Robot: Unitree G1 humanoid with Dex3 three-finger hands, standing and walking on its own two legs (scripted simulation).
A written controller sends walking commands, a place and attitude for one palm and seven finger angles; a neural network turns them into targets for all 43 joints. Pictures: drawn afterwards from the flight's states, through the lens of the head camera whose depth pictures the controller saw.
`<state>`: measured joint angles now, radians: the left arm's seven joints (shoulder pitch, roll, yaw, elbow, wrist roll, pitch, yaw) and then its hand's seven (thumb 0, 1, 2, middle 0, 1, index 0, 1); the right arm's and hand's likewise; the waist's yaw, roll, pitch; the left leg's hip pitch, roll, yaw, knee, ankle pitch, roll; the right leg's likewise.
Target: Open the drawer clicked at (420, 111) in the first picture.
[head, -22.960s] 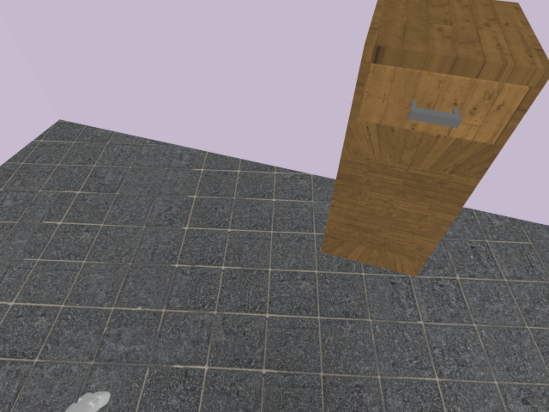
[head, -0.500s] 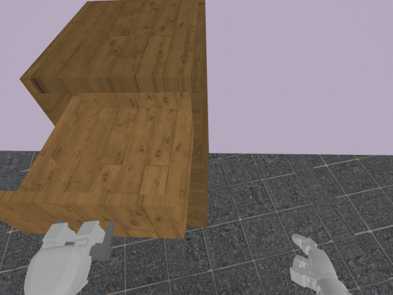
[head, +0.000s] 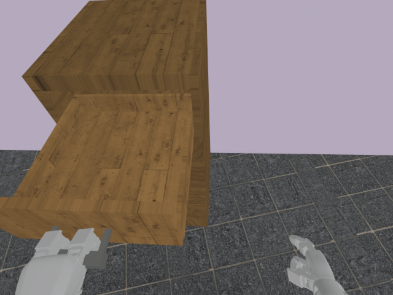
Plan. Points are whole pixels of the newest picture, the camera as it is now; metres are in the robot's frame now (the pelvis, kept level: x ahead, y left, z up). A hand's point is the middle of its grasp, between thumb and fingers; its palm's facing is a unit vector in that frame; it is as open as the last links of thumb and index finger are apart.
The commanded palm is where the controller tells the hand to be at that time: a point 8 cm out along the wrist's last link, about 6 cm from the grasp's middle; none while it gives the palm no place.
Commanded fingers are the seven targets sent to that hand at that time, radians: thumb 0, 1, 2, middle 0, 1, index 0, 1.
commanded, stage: open the thumb to release the handle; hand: left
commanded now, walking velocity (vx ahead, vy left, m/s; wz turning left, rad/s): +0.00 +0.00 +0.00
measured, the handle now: (75, 245) +0.19 +0.24 +0.05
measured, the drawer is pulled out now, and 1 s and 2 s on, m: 0.30 0.30 0.30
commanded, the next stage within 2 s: lift the hand off the handle in 0.54 s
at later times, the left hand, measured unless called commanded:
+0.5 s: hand (71, 279) +0.14 +0.23 +0.03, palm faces +0.03 -0.11 -0.99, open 11.4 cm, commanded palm +0.11 +0.23 +0.08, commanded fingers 0.00 -0.50 0.30 -0.30 -1.20 -0.30 -1.20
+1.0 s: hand (74, 273) +0.15 +0.23 +0.03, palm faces +0.06 -0.11 -0.99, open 13.3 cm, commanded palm +0.13 +0.23 +0.09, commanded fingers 0.00 -0.50 0.30 -0.30 -1.20 -0.30 -1.20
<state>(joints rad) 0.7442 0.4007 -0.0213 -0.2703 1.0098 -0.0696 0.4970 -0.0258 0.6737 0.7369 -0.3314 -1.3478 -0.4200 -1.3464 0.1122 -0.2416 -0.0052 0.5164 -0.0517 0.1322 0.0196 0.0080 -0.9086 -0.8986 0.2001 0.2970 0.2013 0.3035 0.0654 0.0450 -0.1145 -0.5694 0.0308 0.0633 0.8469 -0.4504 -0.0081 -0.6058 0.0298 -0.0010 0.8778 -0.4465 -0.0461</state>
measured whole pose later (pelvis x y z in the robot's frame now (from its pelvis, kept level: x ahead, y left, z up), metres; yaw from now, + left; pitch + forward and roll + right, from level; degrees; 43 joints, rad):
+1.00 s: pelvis -0.02 +0.00 +0.00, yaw +3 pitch +7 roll +0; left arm 0.50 0.35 -0.10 -0.18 1.04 -0.01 0.43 0.00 -0.48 0.30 -0.33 -1.20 -0.38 -1.29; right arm 0.12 -0.23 0.00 0.56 -0.05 0.12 -0.01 0.01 -0.91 -0.90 0.20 0.30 0.20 0.30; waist 0.10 0.07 -0.08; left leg -0.55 0.00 0.01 0.84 -0.41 0.00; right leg -0.55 0.00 -0.05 0.85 -0.42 -0.04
